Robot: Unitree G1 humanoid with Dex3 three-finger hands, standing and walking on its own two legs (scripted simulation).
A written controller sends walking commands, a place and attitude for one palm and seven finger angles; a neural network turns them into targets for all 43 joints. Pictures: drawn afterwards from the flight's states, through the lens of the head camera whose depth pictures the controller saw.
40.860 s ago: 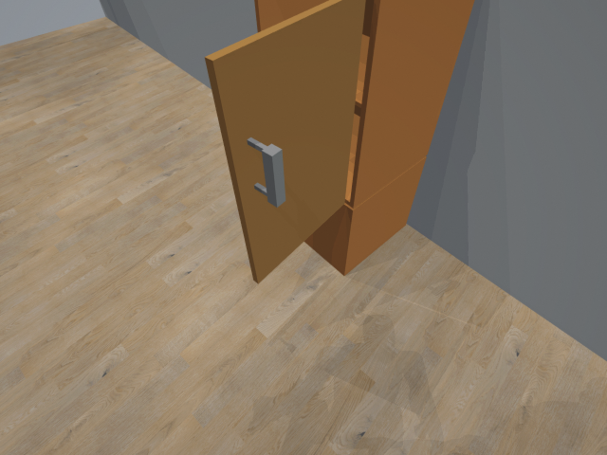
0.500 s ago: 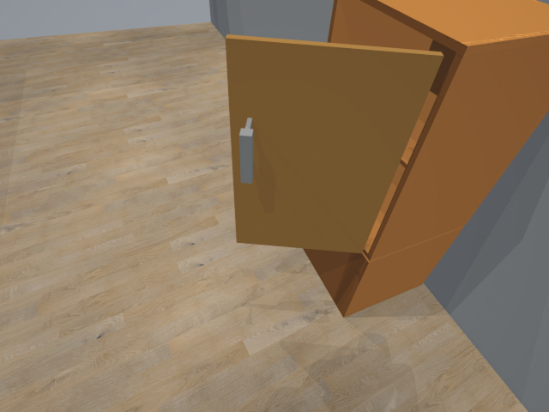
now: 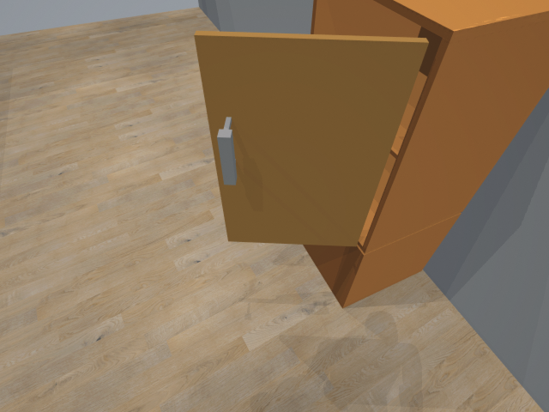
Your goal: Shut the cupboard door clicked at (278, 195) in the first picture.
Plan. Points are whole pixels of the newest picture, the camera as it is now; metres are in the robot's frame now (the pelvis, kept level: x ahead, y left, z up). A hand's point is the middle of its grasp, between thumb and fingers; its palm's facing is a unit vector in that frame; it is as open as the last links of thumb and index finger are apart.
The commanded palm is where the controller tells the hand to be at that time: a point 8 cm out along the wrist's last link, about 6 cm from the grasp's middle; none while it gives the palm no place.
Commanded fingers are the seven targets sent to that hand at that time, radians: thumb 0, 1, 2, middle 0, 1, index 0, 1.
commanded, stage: look again from close up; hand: left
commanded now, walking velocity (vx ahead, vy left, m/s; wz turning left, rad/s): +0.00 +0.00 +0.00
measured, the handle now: (229, 151) +0.59 +0.13 +0.03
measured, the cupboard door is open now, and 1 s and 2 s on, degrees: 63 63 63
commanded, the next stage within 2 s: shuffle to correct the standing spot in 0.08 s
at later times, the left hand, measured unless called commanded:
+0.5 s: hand out of the picture +0.07 +0.16 -0.18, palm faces +0.05 -0.98 -0.19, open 7.4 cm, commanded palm none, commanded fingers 0.00 0.90 0.90 -0.20 -0.30 -0.20 -0.30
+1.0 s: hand (227, 350) +0.26 +0.11 -0.19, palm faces -0.01 -0.98 -0.18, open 7.3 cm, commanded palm none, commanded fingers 0.00 0.90 0.90 -0.20 -0.30 -0.20 -0.30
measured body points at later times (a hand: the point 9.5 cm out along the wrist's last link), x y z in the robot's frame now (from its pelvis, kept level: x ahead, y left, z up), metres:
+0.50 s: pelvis +0.08 -0.02 -0.01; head +0.10 -0.02 +0.44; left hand +0.07 +0.21 -0.17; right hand +0.08 -0.24 -0.17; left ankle +0.01 +0.12 -0.74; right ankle +0.04 -0.12 -0.74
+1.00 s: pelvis +0.19 -0.08 -0.01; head +0.26 -0.07 +0.43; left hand +0.26 +0.16 -0.17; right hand +0.13 -0.30 -0.16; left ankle +0.07 +0.08 -0.74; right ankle +0.28 -0.22 -0.72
